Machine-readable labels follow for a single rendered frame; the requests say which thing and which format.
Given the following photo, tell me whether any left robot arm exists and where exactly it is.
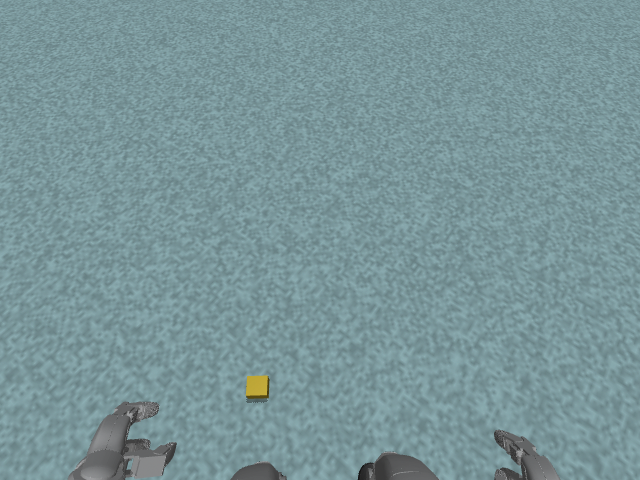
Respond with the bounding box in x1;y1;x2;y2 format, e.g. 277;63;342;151
68;450;126;480

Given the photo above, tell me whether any right robot hand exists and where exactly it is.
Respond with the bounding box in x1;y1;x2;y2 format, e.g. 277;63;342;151
494;430;560;480

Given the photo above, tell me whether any right robot foot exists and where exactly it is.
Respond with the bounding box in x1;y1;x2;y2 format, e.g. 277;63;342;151
358;463;374;480

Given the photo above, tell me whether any left robot hand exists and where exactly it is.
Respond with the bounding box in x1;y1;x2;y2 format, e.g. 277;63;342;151
87;401;177;479

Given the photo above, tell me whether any small box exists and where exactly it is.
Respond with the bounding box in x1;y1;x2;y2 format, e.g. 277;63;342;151
246;376;269;399

